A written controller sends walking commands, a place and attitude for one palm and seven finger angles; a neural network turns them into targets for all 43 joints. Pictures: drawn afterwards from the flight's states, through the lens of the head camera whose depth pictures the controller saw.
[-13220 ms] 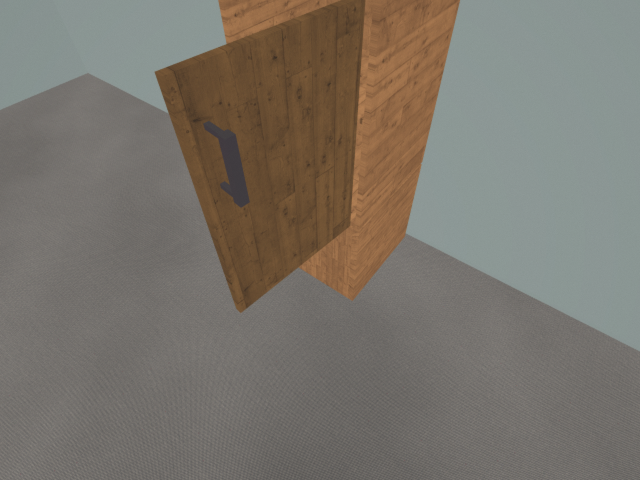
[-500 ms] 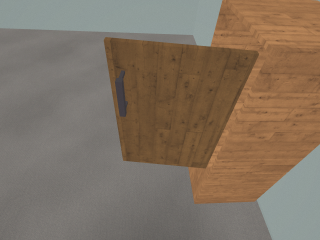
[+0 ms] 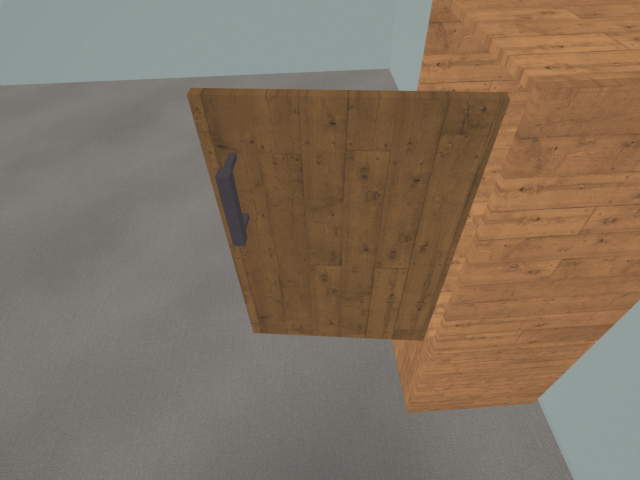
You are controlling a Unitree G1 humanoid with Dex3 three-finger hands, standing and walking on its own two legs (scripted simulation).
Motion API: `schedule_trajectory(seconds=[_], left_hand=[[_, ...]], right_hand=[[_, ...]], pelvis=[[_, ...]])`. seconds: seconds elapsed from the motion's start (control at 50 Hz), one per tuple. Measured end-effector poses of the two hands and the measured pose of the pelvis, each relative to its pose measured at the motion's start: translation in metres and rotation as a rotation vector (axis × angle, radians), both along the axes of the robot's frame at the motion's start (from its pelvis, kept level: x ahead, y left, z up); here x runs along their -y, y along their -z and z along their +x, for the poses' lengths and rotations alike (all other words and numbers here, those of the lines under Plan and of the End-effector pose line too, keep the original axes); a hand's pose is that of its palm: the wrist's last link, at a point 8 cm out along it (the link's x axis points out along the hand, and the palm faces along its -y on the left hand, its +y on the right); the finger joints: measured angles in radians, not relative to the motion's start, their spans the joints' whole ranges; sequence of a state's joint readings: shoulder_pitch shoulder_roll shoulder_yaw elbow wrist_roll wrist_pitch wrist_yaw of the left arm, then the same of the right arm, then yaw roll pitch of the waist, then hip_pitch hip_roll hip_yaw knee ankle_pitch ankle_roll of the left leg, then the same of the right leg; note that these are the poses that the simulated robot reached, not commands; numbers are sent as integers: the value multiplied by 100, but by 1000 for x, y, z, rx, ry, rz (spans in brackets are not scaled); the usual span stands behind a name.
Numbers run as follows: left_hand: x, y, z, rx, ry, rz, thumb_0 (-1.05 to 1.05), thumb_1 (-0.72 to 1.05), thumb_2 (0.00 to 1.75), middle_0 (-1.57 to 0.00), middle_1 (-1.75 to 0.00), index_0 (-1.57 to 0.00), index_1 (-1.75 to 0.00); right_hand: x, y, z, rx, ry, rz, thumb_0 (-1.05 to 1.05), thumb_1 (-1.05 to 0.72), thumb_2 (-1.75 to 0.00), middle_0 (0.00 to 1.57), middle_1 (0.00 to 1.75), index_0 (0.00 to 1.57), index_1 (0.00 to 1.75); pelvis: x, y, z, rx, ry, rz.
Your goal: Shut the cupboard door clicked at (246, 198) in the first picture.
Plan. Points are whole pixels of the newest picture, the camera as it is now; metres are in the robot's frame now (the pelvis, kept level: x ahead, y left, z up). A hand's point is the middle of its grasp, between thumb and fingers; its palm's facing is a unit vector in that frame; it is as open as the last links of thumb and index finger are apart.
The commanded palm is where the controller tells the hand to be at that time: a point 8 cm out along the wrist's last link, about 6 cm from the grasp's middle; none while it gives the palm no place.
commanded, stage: come to a stop and stand still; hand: left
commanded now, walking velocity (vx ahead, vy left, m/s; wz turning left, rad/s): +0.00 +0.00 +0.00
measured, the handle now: (235, 201) +0.47 +0.16 +0.10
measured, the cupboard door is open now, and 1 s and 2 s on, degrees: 83 83 83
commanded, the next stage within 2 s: look again from close up in 0.66 s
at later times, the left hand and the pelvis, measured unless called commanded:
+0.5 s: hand out of the picture +0.04 +0.15 -0.17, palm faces +0.00 -0.98 -0.20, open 7.3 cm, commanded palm none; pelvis +0.02 -0.03 +0.01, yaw -1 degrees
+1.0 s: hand out of the picture +0.03 +0.14 -0.17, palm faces +0.01 -0.98 -0.19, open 7.4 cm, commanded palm none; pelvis +0.03 -0.03 +0.01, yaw -1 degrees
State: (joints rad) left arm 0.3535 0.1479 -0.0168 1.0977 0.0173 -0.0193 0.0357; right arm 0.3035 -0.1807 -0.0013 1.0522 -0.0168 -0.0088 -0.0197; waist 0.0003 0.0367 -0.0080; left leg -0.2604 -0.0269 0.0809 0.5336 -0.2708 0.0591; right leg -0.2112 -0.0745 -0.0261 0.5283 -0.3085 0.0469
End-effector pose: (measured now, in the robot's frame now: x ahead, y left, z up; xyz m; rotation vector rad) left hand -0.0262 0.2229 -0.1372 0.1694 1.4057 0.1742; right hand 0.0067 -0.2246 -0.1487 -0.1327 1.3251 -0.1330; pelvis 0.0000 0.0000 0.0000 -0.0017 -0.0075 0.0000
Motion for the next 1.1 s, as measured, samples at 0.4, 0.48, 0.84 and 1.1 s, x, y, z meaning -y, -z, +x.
schedule_trajectory(seconds=[0.4, 0.48, 0.84, 1.1], left_hand=[[21, 0, 60, 62, 38, -18, 0, 92, 90, -20, -29, -20, -29], [24, 1, 60, 53, 36, -22, 0, 92, 90, -20, -29, -20, -29], [29, 1, 50, 4, 17, -31, 0, 91, 90, -20, -29, -20, -29], [32, 0, 49, -1, 10, -30, 0, 91, 90, -20, -29, -20, -29]], right_hand=[[26, -11, 30, -10, -5, -26, 1, -92, -90, 20, 30, 19, 30], [28, -12, 31, -21, -4, -28, 1, -92, -90, 20, 30, 19, 30], [29, -13, 31, -51, 2, -31, 1, -92, -90, 20, 30, 20, 30], [27, -12, 25, -68, 7, -22, 1, -92, -90, 20, 30, 20, 30]], pelvis=[[23, -6, 21, -2, 12, 9], [25, -6, 23, -3, 13, 9], [28, -8, 29, -2, 16, 9], [29, -9, 30, 0, 15, 12]])
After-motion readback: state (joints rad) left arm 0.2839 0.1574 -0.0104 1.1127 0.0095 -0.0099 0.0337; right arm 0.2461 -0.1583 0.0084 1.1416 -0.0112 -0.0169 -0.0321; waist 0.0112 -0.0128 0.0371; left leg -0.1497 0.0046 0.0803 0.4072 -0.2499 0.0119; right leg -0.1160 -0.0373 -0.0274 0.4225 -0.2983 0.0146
